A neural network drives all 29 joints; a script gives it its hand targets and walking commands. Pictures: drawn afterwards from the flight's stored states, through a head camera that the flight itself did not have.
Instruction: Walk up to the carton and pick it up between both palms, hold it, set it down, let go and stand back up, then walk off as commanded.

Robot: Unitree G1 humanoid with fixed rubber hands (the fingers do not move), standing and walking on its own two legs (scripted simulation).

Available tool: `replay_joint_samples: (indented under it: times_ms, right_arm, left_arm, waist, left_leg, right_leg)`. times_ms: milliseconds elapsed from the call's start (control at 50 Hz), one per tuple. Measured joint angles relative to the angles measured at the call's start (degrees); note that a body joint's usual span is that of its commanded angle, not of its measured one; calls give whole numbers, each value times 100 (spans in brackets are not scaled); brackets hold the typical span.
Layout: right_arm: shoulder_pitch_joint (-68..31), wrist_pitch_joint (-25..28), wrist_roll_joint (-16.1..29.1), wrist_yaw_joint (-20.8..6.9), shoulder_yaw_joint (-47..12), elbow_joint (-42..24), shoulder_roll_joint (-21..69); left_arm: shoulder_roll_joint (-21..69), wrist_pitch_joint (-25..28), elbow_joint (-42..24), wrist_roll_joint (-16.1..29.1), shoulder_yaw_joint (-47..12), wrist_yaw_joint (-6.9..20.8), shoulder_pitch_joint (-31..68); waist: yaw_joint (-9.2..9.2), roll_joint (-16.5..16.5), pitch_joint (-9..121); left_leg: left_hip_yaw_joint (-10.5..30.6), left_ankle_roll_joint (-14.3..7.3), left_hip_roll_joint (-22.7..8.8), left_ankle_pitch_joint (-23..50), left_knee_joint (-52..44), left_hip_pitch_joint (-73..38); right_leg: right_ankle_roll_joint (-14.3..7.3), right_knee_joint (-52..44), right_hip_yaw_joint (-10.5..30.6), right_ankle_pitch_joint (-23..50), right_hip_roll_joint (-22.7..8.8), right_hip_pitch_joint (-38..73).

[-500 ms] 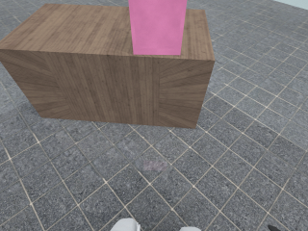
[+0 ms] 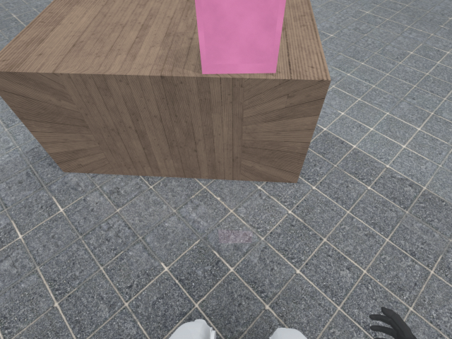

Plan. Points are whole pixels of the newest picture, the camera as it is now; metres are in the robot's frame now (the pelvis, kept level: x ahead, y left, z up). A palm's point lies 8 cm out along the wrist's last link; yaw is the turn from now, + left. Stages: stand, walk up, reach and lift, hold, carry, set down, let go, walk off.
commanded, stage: walk off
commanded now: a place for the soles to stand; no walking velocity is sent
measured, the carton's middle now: (238, 14) +1.06 -0.03 +0.05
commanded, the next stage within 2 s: stand in 1.22 s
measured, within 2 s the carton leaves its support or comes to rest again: neither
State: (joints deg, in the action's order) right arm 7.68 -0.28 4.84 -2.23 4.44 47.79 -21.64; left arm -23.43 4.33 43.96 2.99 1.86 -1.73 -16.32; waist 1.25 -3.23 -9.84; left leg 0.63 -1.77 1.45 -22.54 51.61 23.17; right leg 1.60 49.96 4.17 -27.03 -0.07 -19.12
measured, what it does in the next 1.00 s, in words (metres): stands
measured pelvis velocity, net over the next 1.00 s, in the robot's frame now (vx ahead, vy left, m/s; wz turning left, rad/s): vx -0.05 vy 0.00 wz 0.00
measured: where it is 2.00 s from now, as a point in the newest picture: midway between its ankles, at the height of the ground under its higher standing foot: outside the picture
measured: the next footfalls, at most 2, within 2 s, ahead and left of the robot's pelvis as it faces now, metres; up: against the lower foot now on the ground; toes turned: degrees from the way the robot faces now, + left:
none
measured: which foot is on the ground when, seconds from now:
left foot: down 0.00-1.00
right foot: down 0.00-1.00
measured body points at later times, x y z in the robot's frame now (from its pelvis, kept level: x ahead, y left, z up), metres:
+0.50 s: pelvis -0.02 +0.01 +0.01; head +0.02 +0.00 +0.45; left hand +0.07 +0.33 -0.09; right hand +0.09 -0.31 -0.10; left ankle +0.02 +0.10 -0.69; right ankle +0.00 -0.15 -0.69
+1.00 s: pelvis -0.05 +0.00 +0.01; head -0.01 -0.01 +0.46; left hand +0.05 +0.32 -0.09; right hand +0.06 -0.32 -0.11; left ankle +0.02 +0.10 -0.69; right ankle +0.00 -0.15 -0.69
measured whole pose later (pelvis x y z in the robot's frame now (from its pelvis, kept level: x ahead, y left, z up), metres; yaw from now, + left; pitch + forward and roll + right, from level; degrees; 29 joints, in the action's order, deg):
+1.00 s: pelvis -0.05 +0.00 +0.01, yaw +0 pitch -5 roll +0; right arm 10.2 0.3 4.8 -2.1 4.4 47.8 -22.8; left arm -22.2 2.7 44.4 3.0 1.9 -1.8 -14.0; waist 0.4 -2.2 -9.8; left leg 0.1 -2.3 1.7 -18.7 46.6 22.3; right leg 1.6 47.2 4.2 -23.0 -0.3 -20.6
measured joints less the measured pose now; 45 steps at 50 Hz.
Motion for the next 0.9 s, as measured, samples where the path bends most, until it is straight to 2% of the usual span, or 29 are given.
replay_joint_samples:
  times_ms: [80,160,220,280,320,340,380,400,500,520,580,640,700,780,800,840,900]
  right_arm:
    - [40,69,0,0,-1,0,16]
    - [72,75,0,0,-1,0,57]
    - [76,5,0,1,0,3,32]
    - [60,-46,-1,1,1,2,-54]
    - [61,-46,0,0,1,0,-157]
    - [63,-46,0,0,1,-1,-212]
    - [77,-24,0,0,2,-1,-295]
    - [98,7,0,0,2,-1,-312]
    - [167,89,0,6,0,0,-188]
    - [173,89,0,12,0,0,-148]
    - [170,89,0,14,-4,0,-36]
    - [165,78,0,14,-4,0,11]
    - [187,85,-1,14,-4,0,-5]
    - [230,88,-1,14,-4,0,3]
    - [232,88,-1,14,-4,0,3]
    - [230,76,-1,14,-4,1,1]
    - [210,32,-1,14,-3,0,-43]
  left_arm:
    - [-32,-66,9,0,1,-2,91]
    - [-102,-70,5,0,0,-2,160]
    - [-67,-69,7,0,-1,-2,163]
    - [14,-68,8,0,0,-2,153]
    - [52,-69,7,0,-1,-2,153]
    - [69,-69,6,0,-1,-2,153]
    - [99,-70,7,0,0,-2,155]
    - [116,-88,8,0,0,-2,155]
    - [45,-126,7,0,1,-2,221]
    - [18,-126,7,0,1,-2,232]
    - [-31,-126,7,0,0,-2,239]
    - [-20,-126,8,0,0,-2,239]
    - [13,-127,8,0,0,-2,240]
    - [12,-143,10,0,0,-2,241]
    - [9,-143,10,0,0,-2,241]
    - [14,-144,10,0,-1,-2,234]
    - [72,-143,47,0,-1,-2,230]
  waist:
    - [-3,29,-2]
    - [2,93,3]
    - [-26,45,1]
    - [-28,36,0]
    - [-51,32,0]
    - [-60,28,1]
    - [-57,38,-27]
    - [-35,48,-30]
    - [-33,99,-27]
    - [-33,103,-27]
    - [-32,103,-27]
    - [-37,102,-10]
    - [-55,103,-7]
    - [-56,107,-7]
    - [-56,107,-7]
    - [-52,110,-5]
    - [-51,108,0]
  left_leg:
    - [-20,-71,-1,-172,-53,-1]
    - [-54,-66,-18,-73,-161,2]
    - [-5,-58,-45,-45,-135,0]
    - [19,-58,-34,-832,166,-2]
    - [25,-58,-40,-928,286,-8]
    - [31,-58,-46,-881,124,-40]
    - [7,-50,-40,-52,-185,-67]
    - [-27,-50,-35,22,-173,-69]
    - [-50,-57,-37,-60,-216,-70]
    - [-49,-57,-38,-40,-228,-70]
    - [-47,-57,-42,4,-239,-70]
    - [-47,-56,-38,42,-271,-70]
    - [-61,-56,-1,116,-337,-70]
    - [-65,-56,-1,203,-412,-71]
    - [-60,-56,-2,216,-415,-71]
    - [-44,-56,-1,218,-392,-71]
    - [-42,-56,17,-182,-298,-71]
  right_leg:
    - [-81,380,0,-525,44,-120]
    - [-136,310,-23,-582,41,-119]
    - [-89,-195,-77,229,68,25]
    - [-51,-187,-83,205,63,35]
    - [-47,-188,-95,197,45,2]
    - [-32,-184,-99,206,37,-40]
    - [1,-164,-84,225,14,-87]
    - [-2,-163,-49,235,10,-87]
    - [-69,-65,-14,-375,32,-119]
    - [-71,-79,-16,-336,32,-120]
    - [-30,-309,-13,590,31,-83]
    - [60,-311,-15,459,20,-84]
    - [36,-304,4,449,-11,-111]
    - [-15,-137,7,-104,-7,-182]
    - [-16,-136,2,-63,-7,-186]
    - [-9,-311,0,627,2,-138]
    - [15,-316,1,604,-15,-115]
